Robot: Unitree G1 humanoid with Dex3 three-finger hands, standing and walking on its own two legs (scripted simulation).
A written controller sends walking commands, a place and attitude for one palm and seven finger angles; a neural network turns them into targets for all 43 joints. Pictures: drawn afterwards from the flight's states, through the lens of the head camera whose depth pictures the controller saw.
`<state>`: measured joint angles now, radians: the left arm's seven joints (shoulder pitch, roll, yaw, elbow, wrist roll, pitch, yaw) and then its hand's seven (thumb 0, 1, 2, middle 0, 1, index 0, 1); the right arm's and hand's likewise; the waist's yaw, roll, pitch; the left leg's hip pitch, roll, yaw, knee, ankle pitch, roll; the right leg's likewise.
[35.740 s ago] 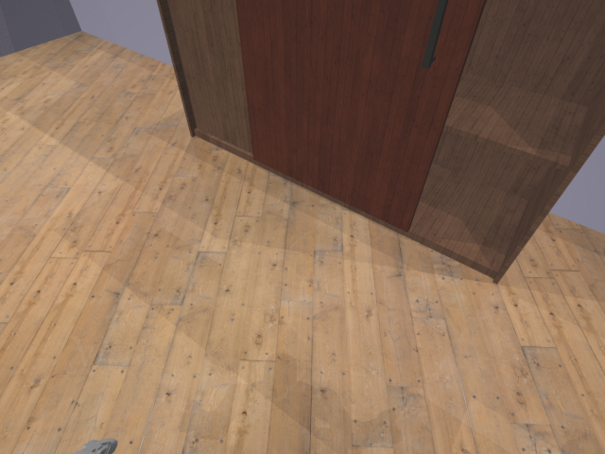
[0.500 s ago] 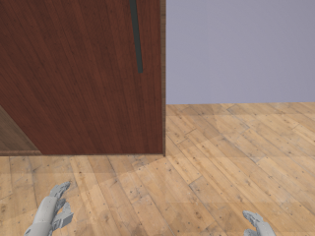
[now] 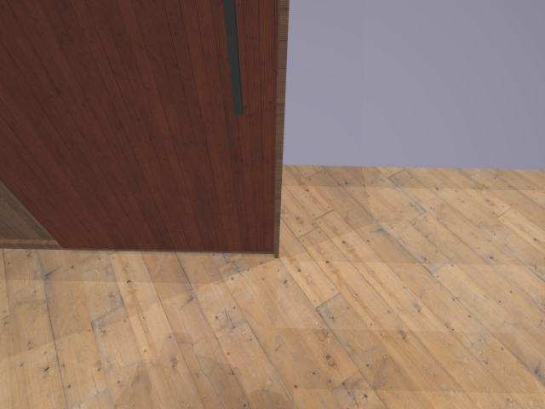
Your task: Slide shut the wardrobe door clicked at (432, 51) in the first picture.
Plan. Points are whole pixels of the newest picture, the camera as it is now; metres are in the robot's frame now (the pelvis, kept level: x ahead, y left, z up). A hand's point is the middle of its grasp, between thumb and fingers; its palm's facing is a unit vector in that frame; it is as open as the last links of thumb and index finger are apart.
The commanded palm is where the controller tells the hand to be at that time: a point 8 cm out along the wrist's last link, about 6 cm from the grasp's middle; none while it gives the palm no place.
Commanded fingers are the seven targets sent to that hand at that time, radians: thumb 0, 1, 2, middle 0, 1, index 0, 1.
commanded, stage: let the arm hang, fingers relaxed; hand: left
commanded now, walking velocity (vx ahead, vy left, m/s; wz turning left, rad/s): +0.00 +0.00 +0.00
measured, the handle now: (233, 37) +0.75 +0.12 +0.17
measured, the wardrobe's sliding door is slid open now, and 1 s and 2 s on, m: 0.00 0.00 0.00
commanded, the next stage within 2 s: look to check the result in 0.44 s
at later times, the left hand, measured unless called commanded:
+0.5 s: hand out of the picture +0.05 +0.18 -0.17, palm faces -0.01 -0.98 -0.21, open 7.3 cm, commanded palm none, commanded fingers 0.00 0.90 0.90 -0.20 -0.30 -0.20 -0.30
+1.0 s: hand out of the picture +0.04 +0.18 -0.18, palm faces -0.01 -0.98 -0.20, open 7.4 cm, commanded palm none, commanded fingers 0.00 0.90 0.90 -0.20 -0.30 -0.20 -0.30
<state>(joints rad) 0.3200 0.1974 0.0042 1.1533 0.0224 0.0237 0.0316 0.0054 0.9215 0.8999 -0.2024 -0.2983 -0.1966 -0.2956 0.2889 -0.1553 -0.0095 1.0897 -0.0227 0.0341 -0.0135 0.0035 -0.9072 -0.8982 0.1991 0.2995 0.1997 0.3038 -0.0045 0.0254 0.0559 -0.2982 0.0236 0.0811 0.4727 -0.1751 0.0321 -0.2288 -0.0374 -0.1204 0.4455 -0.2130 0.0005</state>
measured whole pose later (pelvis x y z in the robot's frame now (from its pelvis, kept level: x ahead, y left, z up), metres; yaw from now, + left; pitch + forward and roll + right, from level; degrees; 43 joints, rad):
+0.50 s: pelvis +0.02 +0.00 +0.00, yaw +0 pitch -1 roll -1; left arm 0.21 0.18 0.00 1.14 0.02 0.00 0.04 0.00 0.92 0.90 -0.20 -0.30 -0.20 -0.30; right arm 0.23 -0.16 0.00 1.12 -0.02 0.01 -0.02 0.00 -0.91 -0.90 0.20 0.30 0.20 0.30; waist -0.01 0.00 0.04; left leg -0.22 0.02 0.09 0.42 -0.19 0.03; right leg -0.16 -0.04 -0.11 0.39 -0.22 0.01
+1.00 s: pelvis +0.04 +0.00 +0.01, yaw -1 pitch -1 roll +0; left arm 0.25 0.17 0.00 1.17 0.02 0.00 0.04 0.00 0.91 0.90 -0.20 -0.30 -0.20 -0.30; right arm 0.22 -0.16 0.00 1.15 -0.02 0.01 -0.03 0.00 -0.91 -0.90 0.20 0.30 0.20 0.30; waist 0.00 -0.01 0.05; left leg -0.18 0.01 0.10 0.40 -0.20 0.03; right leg -0.11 -0.04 -0.11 0.37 -0.23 0.01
